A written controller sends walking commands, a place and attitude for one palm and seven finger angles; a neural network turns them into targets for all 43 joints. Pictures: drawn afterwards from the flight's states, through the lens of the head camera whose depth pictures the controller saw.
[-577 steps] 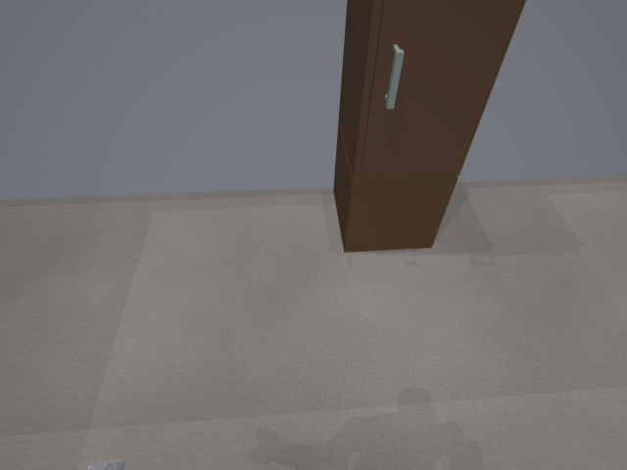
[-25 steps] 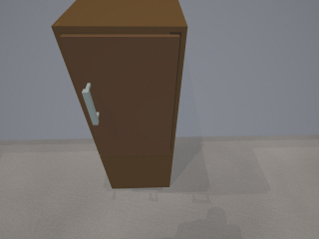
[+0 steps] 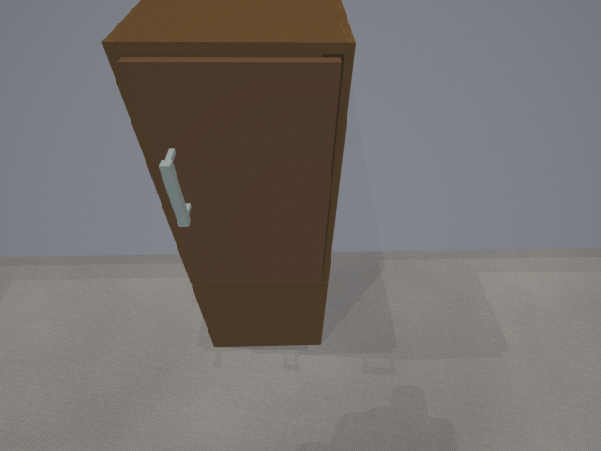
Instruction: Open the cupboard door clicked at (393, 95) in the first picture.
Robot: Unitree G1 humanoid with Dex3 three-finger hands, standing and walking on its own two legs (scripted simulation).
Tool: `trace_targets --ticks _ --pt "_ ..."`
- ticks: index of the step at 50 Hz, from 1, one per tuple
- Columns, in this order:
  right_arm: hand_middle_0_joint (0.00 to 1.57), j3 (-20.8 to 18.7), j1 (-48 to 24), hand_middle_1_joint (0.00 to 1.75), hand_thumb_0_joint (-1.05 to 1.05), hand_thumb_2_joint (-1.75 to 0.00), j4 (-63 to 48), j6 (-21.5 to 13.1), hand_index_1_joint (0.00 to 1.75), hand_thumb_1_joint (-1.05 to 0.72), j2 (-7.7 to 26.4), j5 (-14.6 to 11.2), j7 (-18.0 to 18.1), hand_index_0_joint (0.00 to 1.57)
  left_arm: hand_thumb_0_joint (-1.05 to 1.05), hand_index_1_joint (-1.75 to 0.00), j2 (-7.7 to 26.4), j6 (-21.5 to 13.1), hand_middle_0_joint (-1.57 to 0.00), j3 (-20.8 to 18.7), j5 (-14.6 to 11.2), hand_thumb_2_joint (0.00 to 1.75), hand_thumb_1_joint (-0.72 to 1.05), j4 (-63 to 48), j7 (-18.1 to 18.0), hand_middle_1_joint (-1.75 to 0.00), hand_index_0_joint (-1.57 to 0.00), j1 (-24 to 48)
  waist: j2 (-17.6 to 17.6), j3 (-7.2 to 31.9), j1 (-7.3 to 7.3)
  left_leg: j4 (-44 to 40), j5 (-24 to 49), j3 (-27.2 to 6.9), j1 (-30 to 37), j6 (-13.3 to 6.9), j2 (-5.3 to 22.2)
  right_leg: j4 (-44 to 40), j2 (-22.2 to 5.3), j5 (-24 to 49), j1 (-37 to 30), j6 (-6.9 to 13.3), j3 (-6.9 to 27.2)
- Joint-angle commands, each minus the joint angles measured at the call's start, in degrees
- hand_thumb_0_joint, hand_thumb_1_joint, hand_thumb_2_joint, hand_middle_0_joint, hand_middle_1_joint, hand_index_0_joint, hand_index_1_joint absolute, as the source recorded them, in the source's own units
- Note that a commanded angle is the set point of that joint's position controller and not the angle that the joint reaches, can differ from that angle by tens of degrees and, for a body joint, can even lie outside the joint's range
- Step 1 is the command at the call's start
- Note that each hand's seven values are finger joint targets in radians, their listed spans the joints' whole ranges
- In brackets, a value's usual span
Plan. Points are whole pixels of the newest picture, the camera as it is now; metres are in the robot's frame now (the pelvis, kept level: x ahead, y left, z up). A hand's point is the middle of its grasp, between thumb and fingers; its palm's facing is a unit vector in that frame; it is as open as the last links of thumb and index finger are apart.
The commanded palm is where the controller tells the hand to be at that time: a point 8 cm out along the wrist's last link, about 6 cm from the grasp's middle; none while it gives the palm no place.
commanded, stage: come to a stop and stand still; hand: left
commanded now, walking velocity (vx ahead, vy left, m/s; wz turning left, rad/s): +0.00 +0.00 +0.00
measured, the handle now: (178, 189) +0.56 +0.27 +0.01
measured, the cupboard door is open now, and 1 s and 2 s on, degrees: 0 0 0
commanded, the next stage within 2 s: look again from close up in 0.12 s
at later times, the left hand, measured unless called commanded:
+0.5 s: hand out of the picture -0.01 +0.14 -0.18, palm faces +0.05 -0.99 -0.16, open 7.4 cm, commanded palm none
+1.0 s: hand out of the picture +0.00 +0.16 -0.18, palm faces +0.02 -0.98 -0.19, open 7.4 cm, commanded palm none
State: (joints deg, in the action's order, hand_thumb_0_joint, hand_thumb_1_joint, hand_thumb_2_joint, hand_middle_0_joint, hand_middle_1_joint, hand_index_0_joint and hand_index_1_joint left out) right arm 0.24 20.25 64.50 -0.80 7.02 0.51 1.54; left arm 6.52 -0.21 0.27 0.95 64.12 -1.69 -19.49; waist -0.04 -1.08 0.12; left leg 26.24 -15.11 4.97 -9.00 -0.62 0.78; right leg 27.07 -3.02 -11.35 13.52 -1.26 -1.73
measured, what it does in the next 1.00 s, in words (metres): stands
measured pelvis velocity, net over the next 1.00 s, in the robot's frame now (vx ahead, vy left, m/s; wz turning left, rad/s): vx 0.00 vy -0.01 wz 0.00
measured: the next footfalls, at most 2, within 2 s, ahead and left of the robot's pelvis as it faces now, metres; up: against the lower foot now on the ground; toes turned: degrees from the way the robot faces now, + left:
none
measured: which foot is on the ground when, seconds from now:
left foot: down 0.00-1.00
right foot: down 0.00-1.00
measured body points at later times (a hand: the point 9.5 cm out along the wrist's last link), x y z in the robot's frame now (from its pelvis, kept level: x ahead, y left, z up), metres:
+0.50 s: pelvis +0.00 -0.01 +0.00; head +0.00 -0.01 +0.45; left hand -0.01 +0.20 -0.16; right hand -0.02 -0.21 -0.16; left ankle -0.01 +0.11 -0.74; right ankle +0.04 -0.13 -0.74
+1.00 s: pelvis +0.00 -0.01 -0.01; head +0.00 -0.01 +0.44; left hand +0.00 +0.21 -0.16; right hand +0.01 -0.22 -0.17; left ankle -0.01 +0.11 -0.74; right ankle +0.04 -0.13 -0.74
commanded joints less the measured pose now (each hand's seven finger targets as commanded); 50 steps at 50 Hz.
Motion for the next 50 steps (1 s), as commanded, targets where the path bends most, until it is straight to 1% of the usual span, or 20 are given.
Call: trace_targets --ticks 1,9,13,14,16,20,24,26,33,35,41,42,43,44,45,46,47,48,49,50 --pt "0.2 -0.73 3.37 0.3 0.0 -0.9 -1.55 -0.73 0.3 -0.9 4.86 0.15 0.14 0.2 0.0 -0.3 4.98 -1.16 -0.2 -0.67 -0.17 0.9 0.9 -1.47 -0.42 -0.3 -0.2 -2.98 -0.35 -5.63 -0.31 -7.72 -2.84 -5.58 -7.19 -0.95 4.79 -5.08 -2.77 -1.25 0.01 2.77 4.07" --pt "0.2 -0.86 3.75 0.3 0.0 -0.9 -1.08 -0.66 0.3 -0.9 4.11 0.21 0.21 0.2 0.0 -0.3 4.46 -1.25 -0.2 -0.89 -0.12 0.9 0.9 -1.61 -0.46 -0.3 -0.2 -3.2 -0.04 -5.22 -0.43 -7.21 -2.59 -5.23 -6.67 -0.75 4.74 -5.87 -2.64 -2.15 0.53 2.89 4.51" --pt "0.2 -0.92 3.57 0.3 0.0 -0.9 -1.04 -0.63 0.3 -0.9 3.77 0.19 0.21 0.2 0.0 -0.3 4.43 -1.23 -0.2 -0.92 -0.11 0.9 0.9 -1.68 -0.46 -0.3 -0.2 -3.17 -0.94 -5.62 -0.27 -7.32 -2.55 -5.24 -6.7 -0.75 4.83 -6.12 -2.55 -2.08 0.57 2.86 4.56" --pt "0.2 -0.92 3.68 0.3 0.0 -0.9 -1.13 -0.67 0.3 -0.9 3.82 0.2 0.22 0.2 0.0 -0.3 4.26 -1.24 -0.2 -0.92 -0.08 0.9 0.9 -1.76 -0.47 -0.3 -0.2 -3.18 -0.25 -5.62 -0.33 -7.28 -2.44 -5.27 -7.11 -0.72 4.71 -6.03 -2.53 -1.85 0.49 2.88 4.67" --pt "0.2 -0.88 3.73 0.3 0.0 -0.9 -1.09 -0.77 0.3 -0.9 3.68 0.21 0.23 0.2 0.0 -0.3 4.34 -1.36 -0.2 -1.05 -0.13 0.9 0.9 -1.79 -0.44 -0.3 -0.2 -3.42 -0.92 -4.36 -0.24 -6.84 -1.32 -5.04 -6.55 -0.72 4.61 -5.98 -2.74 -0.95 -0.45 2.95 4.74" --pt "0.2 -0.9 3.42 0.3 0.0 -0.9 -1.0 -0.92 0.3 -0.9 3.73 0.21 0.34 0.2 0.0 -0.3 4.24 -1.31 -0.2 -1.09 -0.14 0.9 0.9 -1.93 -0.46 -0.3 -0.2 -3.18 0.75 -4.34 -0.15 -7.24 0.1 -5.29 -6.25 -0.68 5.01 -5.24 -2.5 1.67 -0.94 2.93 4.18" --pt "0.2 -0.98 3.24 0.3 0.0 -0.9 -0.91 -0.81 0.3 -0.9 3.71 0.18 0.3 0.2 0.0 -0.3 4.3 -1.32 -0.2 -1.08 -0.09 0.9 0.9 -1.85 -0.44 -0.3 -0.2 -3.11 -0.55 -4.97 -0.1 -7.27 -0.38 -5.05 -6.31 -0.64 4.88 -5.8 -2.63 1.03 -0.63 2.84 4.24" --pt "0.2 -0.9 3.47 0.3 0.0 -0.9 -0.83 -0.81 0.3 -0.9 3.57 0.22 0.27 0.2 0.0 -0.3 4.47 -1.43 -0.2 -1.12 -0.15 0.9 0.9 -1.85 -0.4 -0.3 -0.2 -3.08 -1.11 -4.19 -0.21 -6.9 0.54 -4.81 -5.79 -0.65 4.76 -5.99 -2.8 1.42 -1.08 2.97 4.44" --pt "0.2 -0.87 3.16 0.3 0.0 -0.9 -0.54 -0.93 0.3 -0.9 3.71 0.23 0.34 0.2 0.0 -0.3 4.54 -1.35 -0.2 -1.18 -0.15 0.9 0.9 -1.82 -0.43 -0.3 -0.2 -2.89 0.68 -4.39 -0.06 -7.52 1.81 -4.94 -5.27 -0.58 5.21 -5.52 -2.58 3.03 -1.4 2.95 3.82" --pt "0.2 -0.86 3.2 0.3 0.0 -0.9 -0.64 -1.0 0.3 -0.9 3.78 0.25 0.38 0.2 0.0 -0.3 4.44 -1.39 -0.2 -1.22 -0.15 0.9 0.9 -1.75 -0.41 -0.3 -0.2 -3.09 0.21 -3.54 -0.05 -7.41 2.21 -4.94 -4.98 -0.6 5.22 -5.27 -2.53 3.68 -1.83 2.92 3.91" --pt "0.2 -0.78 2.99 0.3 0.0 -0.9 -0.38 -1.02 0.3 -0.9 3.83 0.2 0.44 0.2 0.0 -0.3 4.5 -1.41 -0.2 -1.22 -0.14 0.9 0.9 -1.6 -0.43 -0.3 -0.2 -2.88 -0.43 -3.83 0.01 -7.44 3.02 -4.73 -4.55 -0.54 5.35 -5.28 -2.58 4.6 -2.04 2.96 3.85" --pt "0.2 -1.4 -4.72 0.3 0.0 -0.9 -4.74 -1.39 0.3 -0.9 7.62 -0.25 -0.13 0.2 0.0 -0.3 7.97 -2.0 -0.2 -1.16 0.33 0.9 0.9 0.67 -2.73 -0.3 -0.2 -6.07 -1.89 -4.65 2.36 4.06 8.46 -2.04 -6.93 1.13 6.45 -3.24 -6.01 25.09 -1.07 2.62 6.1" --pt "0.2 -1.08 -4.44 0.3 0.0 -0.9 -6.7 -0.83 0.3 -0.9 6.12 -0.56 -0.47 0.2 0.0 -0.3 9.87 -2.63 -0.2 -1.09 0.11 0.9 0.9 -0.09 -2.17 -0.3 -0.2 -4.32 -1.96 -2.16 -0.45 2.27 5.06 -1.61 -5.45 1.41 4.74 -1.65 -7.67 32.16 -2.47 3.59 5.93" --pt "0.2 -1.17 1.14 0.3 0.0 -0.9 -6.38 -0.95 0.3 -0.9 4.21 -0.1 -0.3 0.2 0.0 -0.3 8.92 -2.77 -0.2 -1.11 -0.15 0.9 0.9 -1.82 -1.96 -0.3 -0.2 -3.67 -1.11 6.87 -1.54 1.19 0.51 -2.87 -2.7 0.79 3.66 0.39 -7.29 24.7 -6.17 4.17 6.91" --pt "0.2 -1.45 1.83 0.3 0.0 -0.9 -5.96 -1.08 0.3 -0.9 4.9 -0.01 -0.15 0.2 0.0 -0.3 8.76 -2.26 -0.2 -1.2 -0.03 0.9 0.9 -2.58 -1.62 -0.3 -0.2 -1.58 -0.18 8.23 -1.73 0.54 5.47 -3.7 -1.52 0.36 4.39 1.91 -5.55 19.68 -5.73 4.02 5.39" --pt "0.2 -1.5 1.65 0.3 0.0 -0.9 -5.74 -1.02 0.3 -0.9 5.57 0.0 0.0 0.2 0.0 -0.3 8.13 -1.76 -0.2 -1.1 -0.09 0.9 0.9 -3.15 -1.33 -0.3 -0.2 -0.74 1.46 5.66 -1.45 -0.45 7.35 -4.5 -2.59 -0.08 5.4 1.32 -4.19 11.88 -3.73 3.64 4.39" --pt "0.2 -1.48 0.94 0.3 0.0 -0.9 -5.93 -0.93 0.3 -0.9 5.83 0.1 0.07 0.2 0.0 -0.3 7.62 -1.36 -0.2 -1.02 -0.07 0.9 0.9 -3.37 -1.1 -0.3 -0.2 -0.62 2.67 2.49 -1.05 -1.51 6.54 -5.04 -4.14 -0.42 5.79 0.39 -3.23 6.42 -1.96 3.3 3.93" --pt "0.2 -1.37 0.65 0.3 0.0 -0.9 -6.32 -0.74 0.3 -0.9 5.74 0.29 0.06 0.2 0.0 -0.3 7.29 -0.88 -0.2 -0.91 0.09 0.9 0.9 -3.38 -0.97 -0.3 -0.2 0.02 2.91 -1.65 -0.89 -2.89 4.4 -5.55 -6.63 -0.7 6.22 -0.28 -2.52 2.11 -0.27 3.12 3.25" --pt "0.2 -1.34 0.32 0.3 0.0 -0.9 -6.75 -0.57 0.3 -0.9 6.18 0.34 0.01 0.2 0.0 -0.3 7.18 -0.66 -0.2 -0.78 0.13 0.9 0.9 -3.58 -0.77 -0.3 -0.2 -0.03 2.29 -4.54 -0.64 -4.27 1.37 -6.31 -8.91 -0.84 6.05 -0.89 -2.06 -0.33 0.83 3.02 3.39" --pt "0.2 -1.38 0.19 0.3 0.0 -0.9 -7.17 -0.46 0.3 -0.9 6.48 0.38 -0.03 0.2 0.0 -0.3 7.01 -0.56 -0.2 -0.79 0.12 0.9 0.9 -3.72 -0.64 -0.3 -0.2 -0.24 1.65 -5.63 -0.58 -5.41 -1.82 -6.64 -10.08 -0.92 5.87 -1.52 -1.89 -2.23 1.21 3.03 3.51"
